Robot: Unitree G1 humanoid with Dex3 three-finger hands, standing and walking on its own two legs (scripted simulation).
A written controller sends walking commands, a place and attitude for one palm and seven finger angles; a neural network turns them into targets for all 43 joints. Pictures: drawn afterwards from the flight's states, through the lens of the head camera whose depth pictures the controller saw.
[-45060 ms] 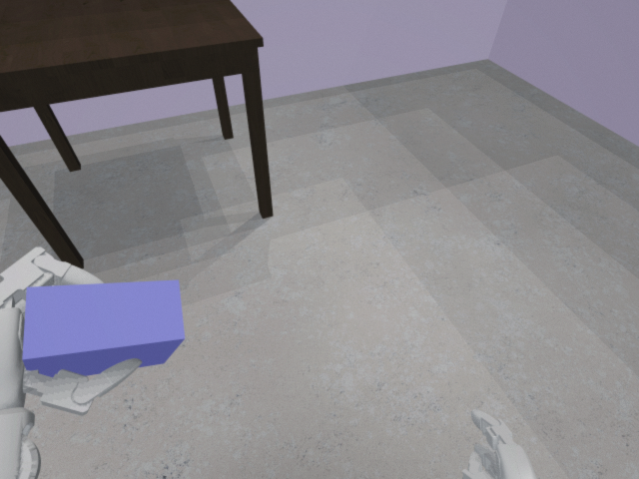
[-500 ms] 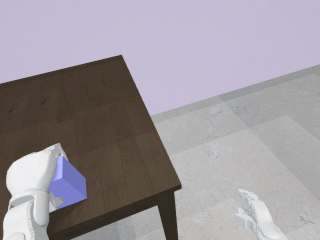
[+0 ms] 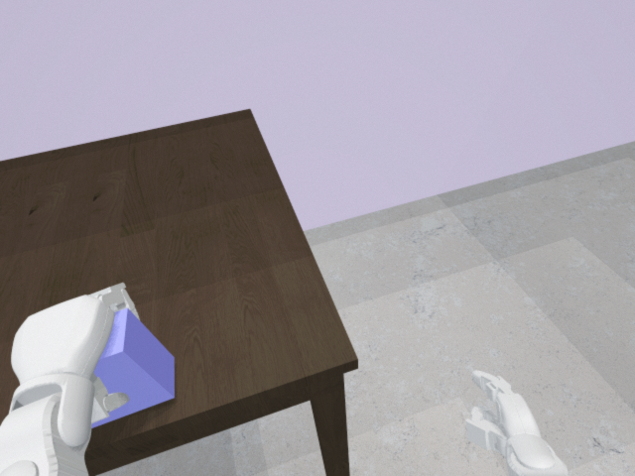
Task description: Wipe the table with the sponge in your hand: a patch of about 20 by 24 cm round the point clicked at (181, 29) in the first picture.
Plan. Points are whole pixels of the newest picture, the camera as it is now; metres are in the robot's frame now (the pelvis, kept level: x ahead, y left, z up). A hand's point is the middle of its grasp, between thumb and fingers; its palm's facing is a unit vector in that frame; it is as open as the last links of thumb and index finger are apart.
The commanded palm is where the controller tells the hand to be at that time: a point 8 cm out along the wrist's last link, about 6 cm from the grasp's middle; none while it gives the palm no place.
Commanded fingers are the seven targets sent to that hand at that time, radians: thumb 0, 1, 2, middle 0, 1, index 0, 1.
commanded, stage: lift the sponge slowly off the table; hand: left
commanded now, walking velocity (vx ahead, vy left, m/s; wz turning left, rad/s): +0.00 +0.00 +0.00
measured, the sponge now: (118, 377) +0.19 +0.28 +0.06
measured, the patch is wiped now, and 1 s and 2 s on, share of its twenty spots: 1.00 1.00 1.00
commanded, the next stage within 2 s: bring the sponge back beside the body in 1.48 s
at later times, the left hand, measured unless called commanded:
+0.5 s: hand (93, 338) +0.19 +0.28 +0.13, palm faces +0.11 -0.10 -0.99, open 10.1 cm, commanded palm +0.16 +0.28 +0.21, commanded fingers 0.00 0.10 1.30 -1.20 -1.60 -1.20 -1.60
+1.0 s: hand (96, 309) +0.21 +0.27 +0.17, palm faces +0.20 -0.13 -0.97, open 10.1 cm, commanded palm +0.16 +0.27 +0.25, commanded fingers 0.00 0.10 1.30 -1.20 -1.60 -1.20 -1.60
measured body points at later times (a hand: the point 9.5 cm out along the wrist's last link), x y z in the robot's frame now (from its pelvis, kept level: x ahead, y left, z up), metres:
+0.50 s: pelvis -0.02 -0.01 +0.00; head -0.04 -0.06 +0.45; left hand +0.18 +0.28 +0.19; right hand +0.24 -0.21 -0.07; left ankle +0.00 +0.12 -0.74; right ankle -0.04 -0.10 -0.74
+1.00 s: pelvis -0.02 -0.01 +0.00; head -0.04 -0.06 +0.45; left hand +0.19 +0.27 +0.22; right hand +0.24 -0.20 -0.07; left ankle +0.00 +0.12 -0.74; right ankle -0.04 -0.10 -0.74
